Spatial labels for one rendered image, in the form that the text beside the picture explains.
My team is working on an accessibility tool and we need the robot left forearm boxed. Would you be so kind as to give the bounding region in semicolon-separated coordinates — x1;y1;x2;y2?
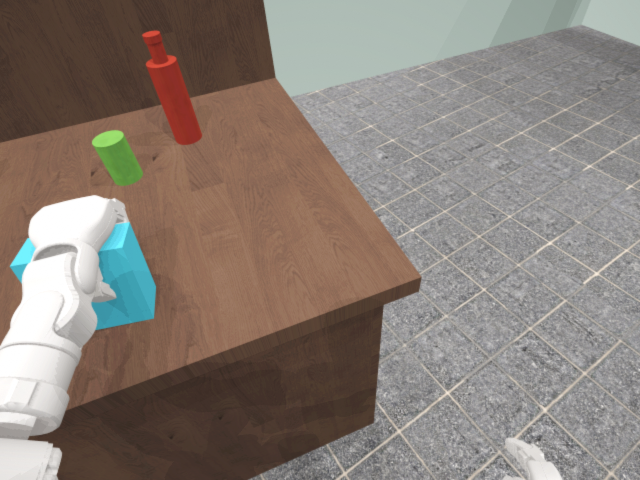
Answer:
0;238;99;440

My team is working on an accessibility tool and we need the left robot upper arm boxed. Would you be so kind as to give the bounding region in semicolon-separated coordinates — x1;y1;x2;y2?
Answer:
0;438;62;480

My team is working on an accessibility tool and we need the robot right hand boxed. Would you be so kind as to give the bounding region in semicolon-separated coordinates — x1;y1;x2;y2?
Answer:
502;437;563;480

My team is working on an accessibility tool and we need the table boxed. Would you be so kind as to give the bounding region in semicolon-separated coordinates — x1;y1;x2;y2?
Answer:
0;0;422;480

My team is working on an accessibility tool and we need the robot left hand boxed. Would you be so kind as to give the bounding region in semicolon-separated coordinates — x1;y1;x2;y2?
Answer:
28;195;129;303

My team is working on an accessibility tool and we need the sponge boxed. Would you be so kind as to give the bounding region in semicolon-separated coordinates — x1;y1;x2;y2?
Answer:
10;222;156;330

